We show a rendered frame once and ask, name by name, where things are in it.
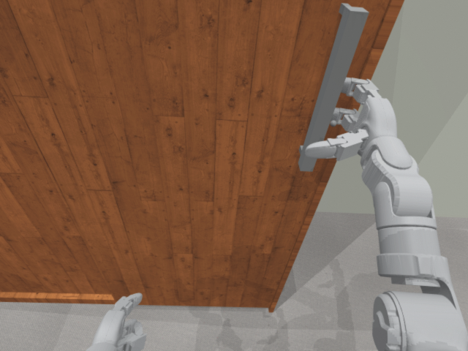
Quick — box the right robot hand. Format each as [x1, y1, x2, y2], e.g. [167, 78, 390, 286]
[305, 78, 397, 161]

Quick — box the robot right upper arm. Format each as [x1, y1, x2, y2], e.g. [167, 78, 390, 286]
[372, 291, 467, 351]

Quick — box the robot right forearm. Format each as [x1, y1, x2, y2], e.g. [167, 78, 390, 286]
[361, 136, 468, 351]

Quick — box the wardrobe door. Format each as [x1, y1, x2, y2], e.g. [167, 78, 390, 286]
[0, 0, 390, 308]
[0, 81, 111, 294]

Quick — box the left robot hand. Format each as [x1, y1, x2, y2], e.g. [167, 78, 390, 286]
[92, 293, 147, 351]

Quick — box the handle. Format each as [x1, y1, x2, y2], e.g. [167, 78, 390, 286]
[298, 3, 369, 172]

